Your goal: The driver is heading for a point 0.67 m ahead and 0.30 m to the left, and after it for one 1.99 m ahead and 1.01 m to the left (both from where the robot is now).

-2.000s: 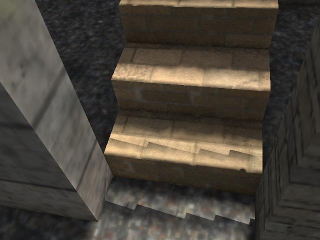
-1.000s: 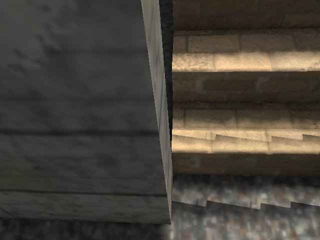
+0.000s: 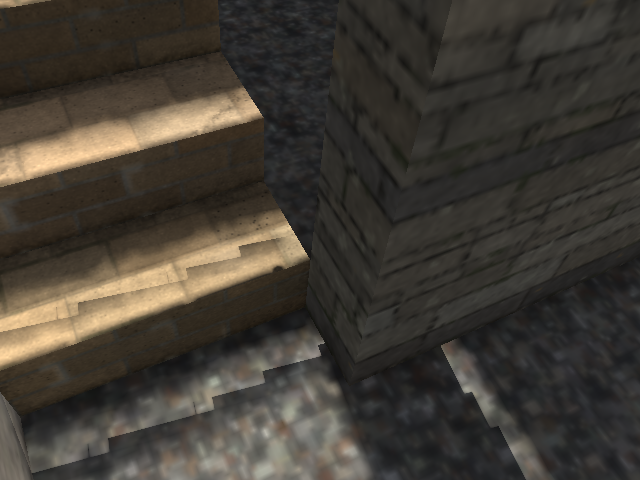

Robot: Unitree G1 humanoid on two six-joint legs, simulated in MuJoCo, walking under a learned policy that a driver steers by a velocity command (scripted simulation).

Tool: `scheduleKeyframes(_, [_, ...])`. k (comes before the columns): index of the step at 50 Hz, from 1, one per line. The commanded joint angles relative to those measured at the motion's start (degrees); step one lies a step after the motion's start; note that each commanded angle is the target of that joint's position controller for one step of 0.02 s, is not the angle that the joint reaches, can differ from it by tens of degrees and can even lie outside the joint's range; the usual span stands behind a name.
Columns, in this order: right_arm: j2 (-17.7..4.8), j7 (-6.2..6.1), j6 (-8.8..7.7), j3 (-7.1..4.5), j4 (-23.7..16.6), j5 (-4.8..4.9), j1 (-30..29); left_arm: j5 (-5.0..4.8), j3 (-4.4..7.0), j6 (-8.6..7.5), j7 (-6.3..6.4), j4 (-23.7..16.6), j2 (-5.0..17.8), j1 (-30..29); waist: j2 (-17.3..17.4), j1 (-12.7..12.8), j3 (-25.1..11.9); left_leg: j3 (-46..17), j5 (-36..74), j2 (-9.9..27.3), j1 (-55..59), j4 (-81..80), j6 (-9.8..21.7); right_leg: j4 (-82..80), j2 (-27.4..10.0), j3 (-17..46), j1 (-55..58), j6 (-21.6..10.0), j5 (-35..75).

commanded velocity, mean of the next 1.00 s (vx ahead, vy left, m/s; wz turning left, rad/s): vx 0.08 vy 0.07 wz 0.85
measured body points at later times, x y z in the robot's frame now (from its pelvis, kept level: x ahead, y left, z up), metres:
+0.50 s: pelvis +0.10 -0.15 +0.00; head +0.14 -0.14 +0.45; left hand +0.11 +0.17 -0.08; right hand +0.39 -0.36 -0.08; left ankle +0.04 -0.01 -0.64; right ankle +0.19 -0.28 -0.72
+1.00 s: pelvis +0.05 -0.04 +0.00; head +0.07 +0.01 +0.45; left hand -0.19 +0.20 -0.12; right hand +0.35 -0.08 -0.10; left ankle -0.01 +0.05 -0.72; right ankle +0.16 -0.22 -0.66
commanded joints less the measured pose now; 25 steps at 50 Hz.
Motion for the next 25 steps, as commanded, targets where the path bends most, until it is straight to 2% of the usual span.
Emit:
scheduleKeyframes(1, [-10.1,-0.47,-1.05,-3.51,-1.8,-0.51,15.5,0.52,2.49,0.91,1.14,-5.7,8.8,-3.8,2.7,-7.6,-8.8,-0.9,-1.3,-0.6,15.4,-4.1,2.8,16.9,-17.4,4.6,-5.2,5.5,66.1])
scheduleKeyframes(2, [-11.4,-1.14,-0.99,-4.65,0.5,-1.10,26.9,0.44,2.49,1.20,1.71,-7.7,9.9,-9.0,8.3,-15.1,-10.5,-8.4,6.6,1.8,30.1,-14.7,5.1,33.9,-13.2,3.2,-17.6,9.3,47.8])
scheduleKeyframes(3, [-18.4,-1.75,-0.77,-5.63,-0.8,-1.98,23.1,2.36,1.36,0.68,0.95,-10.2,4.4,-4.5,27.4,-7.2,-9.0,-45.2,4.2,20.6,41.0,-22.3,16.7,54.7,0.7,8.1,-43.0,15.3,-17.0])
scheduleKeyframes(4, [-15.9,-2.79,-2.08,-4.48,-5.3,-3.58,15.3,-0.27,2.21,-1.38,-0.39,-10.0,9.1,-2.3,22.7,-5.5,-15.2,-64.3,-16.9,25.2,35.6,-31.7,17.7,63.8,-2.2,26.8,-44.3,14.9,-15.7])
scheduleKeyframes(5, [-14.2,-3.33,-3.10,-3.96,-8.2,-3.22,7.0,-2.87,3.18,-2.43,-1.17,-10.1,12.0,-5.0,14.3,-2.2,-5.0,-58.3,-19.3,24.3,23.4,-32.6,13.9,63.9,-4.2,27.7,-44.9,13.4,-9.3])
scheduleKeyframes(6, [-13.0,-3.27,-2.46,-3.44,-9.9,-1.81,1.5,-1.78,3.17,-2.52,-1.61,-9.8,12.1,-4.7,4.6,0.3,-0.4,-47.7,-15.8,20.1,16.5,-31.9,10.8,61.7,-5.2,23.5,-42.7,12.8,-5.6])
scheduleKeyframes(7, [-13.0,-3.09,-1.30,-3.36,-11.4,-0.29,-2.0,-0.54,3.26,-2.38,-1.65,-9.0,11.0,-4.0,0.1,1.5,0.9,-39.4,-11.0,16.0,12.2,-31.2,8.5,57.0,-6.2,19.7,-39.5,12.1,-3.2])
scheduleKeyframes(8, [-13.6,-2.89,-0.47,-3.29,-12.0,-0.45,-3.5,-0.60,2.83,-1.61,-1.74,-9.9,8.4,-3.6,1.8,2.2,1.2,-33.1,-7.6,11.3,7.9,-29.8,7.3,53.9,-6.5,18.2,-35.2,12.8,-0.6])
scheduleKeyframes(9, [-14.1,-2.58,0.18,-3.43,-12.6,-0.96,-4.0,-0.64,2.37,-1.21,-1.87,-9.8,6.5,-3.4,3.7,1.6,0.0,-27.7,-1.8,7.7,5.6,-28.8,6.6,51.7,-6.0,16.3,-30.9,13.8,2.2])
scheduleKeyframes(10, [-13.8,-2.24,0.70,-3.51,-13.0,-1.15,-4.4,-1.16,1.90,-1.17,-1.77,-9.5,4.7,-2.7,5.1,1.2,-1.7,-23.8,3.1,5.3,5.5,-27.1,6.2,46.0,-6.4,15.3,-28.2,15.1,3.8])
scheduleKeyframes(12, [-13.4,-1.41,1.42,-3.93,-13.2,-1.13,-3.5,-2.11,1.15,-1.49,-0.75,-9.1,2.4,-3.7,8.0,-0.8,-4.1,-21.5,10.0,3.0,7.7,-23.7,5.6,33.9,-6.2,13.8,-25.4,17.5,4.4])
scheduleKeyframes(13, [-13.8,-1.06,1.94,-4.44,-13.5,-1.12,-4.1,-2.43,0.93,-1.94,-0.36,-9.1,2.0,-5.3,9.8,-1.8,-5.5,-21.7,11.6,2.5,8.4,-22.3,4.9,27.8,-6.2,13.7,-23.1,18.0,4.1])
scheduleKeyframes(14, [-14.9,-0.68,2.44,-5.09,-13.4,-1.14,-3.5,-2.42,1.15,-2.47,-0.33,-9.3,2.9,-6.4,11.3,-2.7,-7.0,-23.0,12.1,2.5,9.4,-20.6,4.4,22.8,-5.7,13.8,-20.9,18.3,4.1])
scheduleKeyframes(15, [-15.3,-0.45,3.20,-5.52,-13.4,-1.24,-3.3,-2.73,1.87,-2.90,-0.42,-9.0,4.3,-6.9,12.8,-3.6,-8.3,-24.6,9.8,2.4,10.3,-19.4,3.8,19.1,-5.2,13.5,-19.1,18.9,4.0])
scheduleKeyframes(16, [-15.2,-0.56,4.14,-5.89,-14.1,-0.28,-4.1,-3.50,2.40,-3.80,-0.36,-8.4,5.7,-5.7,14.2,-3.1,-10.5,-27.2,9.2,3.2,11.1,-17.8,2.9,15.8,-4.8,13.1,-16.4,19.4,4.7])
scheduleKeyframes(17, [-14.5,-0.60,4.57,-5.77,-14.4,-0.11,-5.0,-4.09,3.21,-4.49,-0.43,-7.1,7.0,-3.9,14.6,-2.2,-11.3,-27.6,4.8,2.9,10.8,-16.1,1.2,10.1,-5.1,12.8,-13.3,19.5,9.5])
scheduleKeyframes(18, [-12.6,-0.40,4.52,-5.25,-14.4,-0.04,-4.7,-4.37,3.91,-4.88,-0.21,-6.2,7.7,-3.1,14.0,-1.7,-10.3,-28.3,0.4,1.0,8.6,-12.9,-0.4,5.0,-6.2,13.3,-10.4,18.7,11.1])
scheduleKeyframes(19, [-9.0,-0.26,4.81,-4.31,-13.1,-0.80,-2.0,-4.05,4.64,-5.37,0.46,-5.2,8.8,-0.8,9.8,-1.3,-10.4,-25.8,-10.0,-2.2,3.4,-6.4,-2.2,1.6,-11.6,16.1,-5.9,15.9,11.0])
scheduleKeyframes(20, [-3.2,0.25,5.02,-3.28,-12.3,-2.71,2.7,-2.12,4.84,-5.01,1.12,-7.1,12.6,-1.2,-4.2,-3.6,-10.2,-18.0,-24.9,-8.8,-5.7,11.5,-5.1,2.0,-27.5,30.2,-2.9,9.8,13.7])
scheduleKeyframes(21, [-5.0,1.59,4.00,-3.50,-16.4,-2.36,3.8,1.36,5.57,-5.53,1.12,-8.2,18.4,-5.7,-18.5,-7.5,-9.3,-19.7,-25.4,-6.5,-15.5,23.0,-7.1,-5.4,-40.8,53.9,-8.5,-0.1,16.4])
scheduleKeyframes(22, [-10.6,2.27,3.53,-5.15,-14.5,-0.51,2.9,1.27,5.34,-6.16,1.89,-8.6,15.8,-8.1,-13.7,-6.4,-7.8,-20.2,-18.1,-1.5,-16.2,30.4,-7.6,-6.0,-37.9,49.3,-9.5,-1.2,8.0])
scheduleKeyframes(23, [-14.6,2.32,4.05,-6.61,-12.9,0.03,1.4,0.58,4.55,-6.09,2.53,-8.6,12.2,-10.8,-9.1,-5.4,-5.8,-18.2,-12.3,-1.2,-16.0,32.7,-8.3,-4.5,-32.7,37.1,-11.6,1.9,4.9])
scheduleKeyframes(24, [-14.6,1.98,4.83,-7.09,-12.1,-0.21,0.7,-0.26,4.13,-5.81,3.33,-8.6,11.1,-11.6,-7.4,-5.1,-6.0,-16.7,-8.7,-0.4,-15.4,34.3,-9.0,-3.1,-29.2,30.1,-11.9,4.2,6.2])
scheduleKeyframes(25, [-13.7,2.30,5.29,-6.78,-12.9,-0.28,-0.6,-1.11,3.77,-5.47,4.28,-7.7,10.3,-10.7,-7.1,-4.3,-5.6,-16.0,-5.4,0.1,-15.6,34.7,-9.7,-1.4,-27.1,24.6,-11.2,4.6,10.9])
Velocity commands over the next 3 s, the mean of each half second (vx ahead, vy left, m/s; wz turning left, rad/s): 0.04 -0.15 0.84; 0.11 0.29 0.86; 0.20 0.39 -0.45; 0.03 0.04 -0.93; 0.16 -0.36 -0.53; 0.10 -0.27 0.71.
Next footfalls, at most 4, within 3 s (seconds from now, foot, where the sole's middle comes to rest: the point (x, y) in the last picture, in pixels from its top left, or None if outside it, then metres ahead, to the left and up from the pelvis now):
0.04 left None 0.12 0.04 -0.76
0.40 right None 0.23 -0.26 -0.76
0.92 left None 0.01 0.08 -0.76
1.34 right None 0.15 0.12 -0.76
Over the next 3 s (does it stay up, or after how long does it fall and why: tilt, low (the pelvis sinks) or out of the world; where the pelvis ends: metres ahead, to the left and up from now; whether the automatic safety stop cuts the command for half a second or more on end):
stays up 0.08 -0.10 0.01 its command is cut before an obstacle from the start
